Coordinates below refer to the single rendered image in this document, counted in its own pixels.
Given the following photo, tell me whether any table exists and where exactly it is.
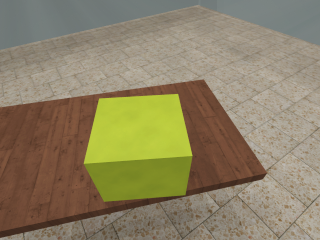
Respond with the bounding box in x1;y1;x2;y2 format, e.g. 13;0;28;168
0;79;267;238

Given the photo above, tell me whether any carton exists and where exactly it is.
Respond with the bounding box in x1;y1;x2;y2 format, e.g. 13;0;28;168
84;94;193;202

